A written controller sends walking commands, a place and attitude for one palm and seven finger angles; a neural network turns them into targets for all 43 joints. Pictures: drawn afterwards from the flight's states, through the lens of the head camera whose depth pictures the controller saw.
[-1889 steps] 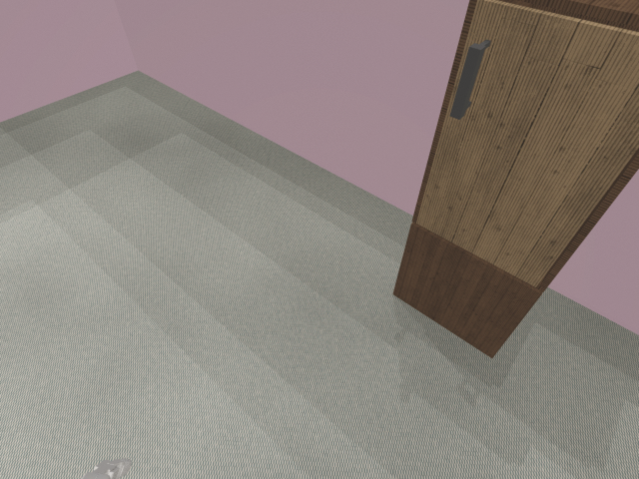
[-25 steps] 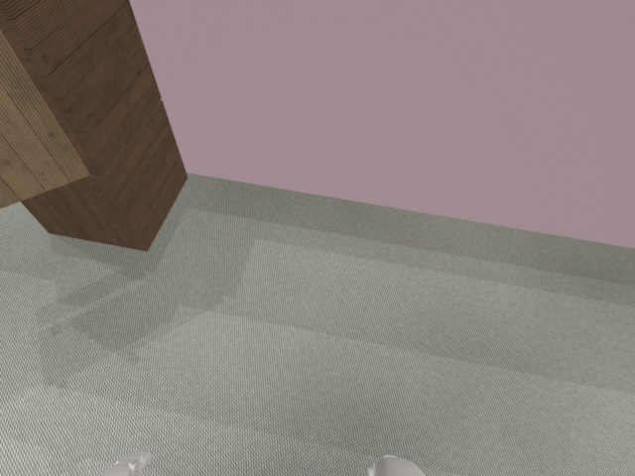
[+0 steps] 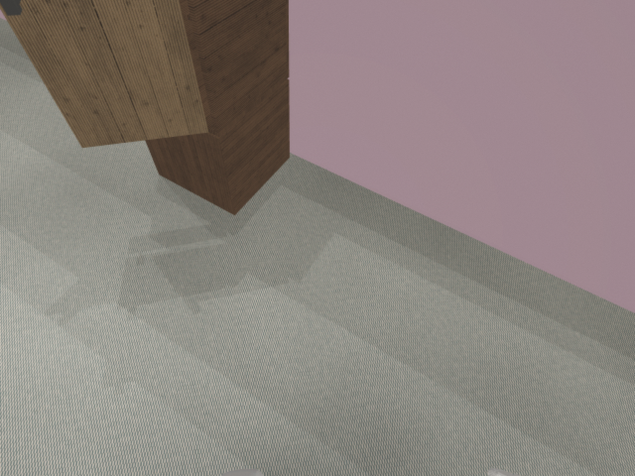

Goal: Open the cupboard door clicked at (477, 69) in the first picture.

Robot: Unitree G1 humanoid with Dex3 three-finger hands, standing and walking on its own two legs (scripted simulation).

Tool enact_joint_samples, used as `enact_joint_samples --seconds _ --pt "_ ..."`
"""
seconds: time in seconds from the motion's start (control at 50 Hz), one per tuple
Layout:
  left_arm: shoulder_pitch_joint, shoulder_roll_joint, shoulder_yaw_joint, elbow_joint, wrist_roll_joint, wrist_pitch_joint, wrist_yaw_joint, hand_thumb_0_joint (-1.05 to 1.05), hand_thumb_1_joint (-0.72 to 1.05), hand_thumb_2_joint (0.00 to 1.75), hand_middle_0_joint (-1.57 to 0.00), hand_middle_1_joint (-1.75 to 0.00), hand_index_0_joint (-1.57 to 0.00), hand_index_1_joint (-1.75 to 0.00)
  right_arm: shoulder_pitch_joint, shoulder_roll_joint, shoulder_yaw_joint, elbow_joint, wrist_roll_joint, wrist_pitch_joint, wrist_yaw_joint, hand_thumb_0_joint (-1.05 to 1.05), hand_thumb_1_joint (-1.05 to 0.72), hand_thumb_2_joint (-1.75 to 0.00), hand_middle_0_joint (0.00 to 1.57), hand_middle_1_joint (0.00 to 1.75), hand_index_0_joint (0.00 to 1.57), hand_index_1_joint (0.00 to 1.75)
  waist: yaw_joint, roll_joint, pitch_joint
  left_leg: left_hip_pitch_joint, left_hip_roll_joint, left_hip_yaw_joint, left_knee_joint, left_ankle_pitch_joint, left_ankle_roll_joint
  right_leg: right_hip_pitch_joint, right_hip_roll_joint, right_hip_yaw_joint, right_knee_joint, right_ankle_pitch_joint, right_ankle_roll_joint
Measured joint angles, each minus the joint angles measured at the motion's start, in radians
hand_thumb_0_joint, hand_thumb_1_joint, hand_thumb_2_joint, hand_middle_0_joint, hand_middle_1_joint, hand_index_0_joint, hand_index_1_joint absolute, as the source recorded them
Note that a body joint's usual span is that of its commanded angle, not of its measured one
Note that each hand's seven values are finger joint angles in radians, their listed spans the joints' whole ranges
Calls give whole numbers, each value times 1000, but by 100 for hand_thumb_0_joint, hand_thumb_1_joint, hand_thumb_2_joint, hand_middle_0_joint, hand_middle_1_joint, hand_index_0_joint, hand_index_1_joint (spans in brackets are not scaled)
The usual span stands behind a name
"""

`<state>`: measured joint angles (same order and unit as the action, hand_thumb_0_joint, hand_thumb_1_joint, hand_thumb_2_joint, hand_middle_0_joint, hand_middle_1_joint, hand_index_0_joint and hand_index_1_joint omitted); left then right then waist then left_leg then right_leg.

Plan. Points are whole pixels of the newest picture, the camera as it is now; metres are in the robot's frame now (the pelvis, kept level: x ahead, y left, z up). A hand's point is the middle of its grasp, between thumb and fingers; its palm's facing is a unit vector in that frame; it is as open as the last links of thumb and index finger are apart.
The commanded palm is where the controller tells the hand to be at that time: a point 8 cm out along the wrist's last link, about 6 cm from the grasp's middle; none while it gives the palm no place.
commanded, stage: turn to face it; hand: left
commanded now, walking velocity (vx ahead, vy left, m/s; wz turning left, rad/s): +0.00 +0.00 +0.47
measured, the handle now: out of the picture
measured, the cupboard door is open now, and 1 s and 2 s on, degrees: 46 46 46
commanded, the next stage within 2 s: take the last steps up to it in 0.48 s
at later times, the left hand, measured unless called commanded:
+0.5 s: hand out of the picture +0.08 +0.17 -0.14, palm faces +0.17 -0.95 -0.27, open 7.4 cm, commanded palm none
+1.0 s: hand out of the picture -0.05 +0.21 -0.17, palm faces +0.38 -0.90 -0.20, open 7.4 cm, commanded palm none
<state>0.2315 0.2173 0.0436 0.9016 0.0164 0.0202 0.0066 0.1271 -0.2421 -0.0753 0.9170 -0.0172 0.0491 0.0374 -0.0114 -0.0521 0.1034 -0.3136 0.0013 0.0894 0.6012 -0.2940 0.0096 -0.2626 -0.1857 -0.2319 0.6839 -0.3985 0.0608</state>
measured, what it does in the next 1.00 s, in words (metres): steps on the spot, turning left: right foot, then left foot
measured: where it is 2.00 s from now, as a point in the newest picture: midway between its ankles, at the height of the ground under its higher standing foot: (242, 400)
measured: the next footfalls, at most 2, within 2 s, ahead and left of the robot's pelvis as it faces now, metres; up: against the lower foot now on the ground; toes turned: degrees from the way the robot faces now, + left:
right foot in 0.42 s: +0.07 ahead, -0.14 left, +0.00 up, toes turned +5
left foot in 0.88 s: +0.02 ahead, +0.11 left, +0.00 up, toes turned +24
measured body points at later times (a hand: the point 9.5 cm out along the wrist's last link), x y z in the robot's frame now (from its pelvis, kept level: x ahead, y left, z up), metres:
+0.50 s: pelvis +0.02 -0.04 +0.01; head +0.05 -0.07 +0.46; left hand +0.07 +0.22 -0.12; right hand +0.10 -0.28 -0.16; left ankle -0.02 +0.09 -0.68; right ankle +0.03 -0.15 -0.72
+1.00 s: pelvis +0.04 +0.03 +0.01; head +0.06 +0.05 +0.46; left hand -0.07 +0.26 -0.15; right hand +0.19 -0.18 -0.12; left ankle -0.01 +0.09 -0.72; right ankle +0.05 -0.12 -0.66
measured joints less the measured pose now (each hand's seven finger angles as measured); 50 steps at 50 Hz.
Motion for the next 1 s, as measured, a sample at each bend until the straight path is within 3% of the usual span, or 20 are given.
enact_joint_samples --seconds 0.02,0.06,0.1,0.16,0.26,0.36,0.4,0.42,0.48,0.54,0.58,0.72,0.8,0.86,0.9,0.94,1.0 --pt "-3 12 5 9 -2 13 1 1 90 90 -20 -30 -20 -30 -6 7 1 -4 -1 -9 -4 0 -91 -90 20 30 20 30 3 -11 2 -14 -9 -5 25 -10 28 -40 3 41 95 -68 8" --pt "-10 32 14 25 -1 39 8 1 91 90 -20 -30 -20 -30 -8 19 9 -12 -4 -20 -13 0 -91 -90 20 30 20 30 9 -17 1 -16 -13 -18 38 -33 44 -115 34 116 278 -144 12" --pt "-23 43 22 40 0 51 11 1 91 90 -20 -30 -20 -30 1 29 16 -15 -7 -29 -27 0 -91 -90 20 30 20 30 10 -11 -6 -1 -13 -39 3 -22 38 -172 61 160 394 -116 16" --pt "-41 49 26 38 0 47 8 1 91 90 -20 -30 -20 -30 16 38 25 -6 -7 -34 -40 0 -91 -90 20 30 20 30 15 5 -14 33 -15 -65 -65 17 35 -219 81 197 442 -48 22" --pt "-61 42 22 23 -1 39 5 1 91 90 -19 -30 -19 -30 43 50 32 17 -10 -31 -41 0 -90 -90 20 30 20 30 14 32 -30 69 -17 -99 -124 48 27 -210 96 218 332 -11 25" --pt "-77 20 11 17 -4 32 4 1 91 90 -19 -30 -19 -30 64 54 30 38 -14 -17 -37 0 -90 -89 20 30 20 30 -2 59 -40 68 -18 -129 -107 39 5 -120 126 205 112 -16 15" --pt "-74 10 7 16 -7 20 4 1 91 90 -19 -30 -19 -30 73 52 27 47 -11 -12 -37 0 -90 -89 21 30 20 30 -5 68 -45 55 -21 -139 -77 24 -9 -54 141 193 -24 58 8" --pt "-68 8 4 12 -5 9 4 1 91 90 -20 -30 -19 -30 80 52 25 50 -7 -10 -36 0 -90 -89 21 30 20 30 -4 63 -52 41 -29 -140 -50 10 -17 -17 139 191 -106 107 -7" --pt "-63 -27 -10 24 3 -9 9 1 91 90 -20 -30 -20 -30 76 30 10 66 1 8 -33 0 -90 -90 20 30 20 30 -11 97 -41 -38 -33 -144 186 -160 -27 -4 141 157 -96 91 -71" --pt "-41 -53 -20 30 2 -11 12 1 91 90 -20 -30 -20 -30 72 16 -1 85 -1 25 -26 0 -91 -90 20 30 20 30 -13 102 -38 -115 -28 -119 432 -157 -39 29 131 129 -141 99 -79" --pt "-27 -62 -20 38 2 -12 14 1 91 90 -20 -30 -20 -30 70 16 -4 92 -1 27 -23 0 -91 -90 20 30 20 30 -14 90 -37 -133 -15 -105 488 -127 -48 47 124 114 -178 117 -79" --pt "17 -46 -4 74 9 -36 8 1 93 90 -20 -30 -20 -30 68 28 1 113 -3 17 -17 0 -91 -90 20 30 20 30 17 42 -38 -60 15 -60 278 -143 -64 81 97 63 -242 139 -72" --pt "55 -25 10 104 16 -43 -1 1 92 90 -20 -30 -20 -30 52 36 7 109 -3 8 -6 0 -91 -90 20 30 19 30 46 14 -40 -19 17 -24 155 -159 -52 91 70 39 -242 128 -51" --pt "90 -4 21 135 15 -36 -7 1 91 90 -20 -30 -20 -30 39 42 15 92 -4 -12 -2 0 -91 -90 20 30 19 30 58 -7 -46 44 12 5 -9 -95 -39 87 42 29 -205 99 -24" --pt "114 4 26 153 8 -19 -14 1 91 90 -20 -30 -20 -30 40 37 16 71 -7 -37 -6 0 -91 -90 20 30 20 30 51 3 -60 72 10 1 -91 -16 -9 48 32 32 -102 16 -14" --pt "112 13 28 174 8 6 -15 1 91 90 -20 -30 -20 -30 42 48 19 61 -11 -55 -19 0 -91 -90 20 30 20 30 51 -6 -56 73 -6 14 -54 -16 28 -37 37 98 115 -90 -29" --pt "90 15 27 185 13 14 -19 1 91 90 -20 -30 -20 -30 84 64 31 60 -13 -78 -35 0 -91 -90 20 30 20 30 39 5 -65 129 -21 15 -107 -30 52 -162 58 143 364 -49 -46"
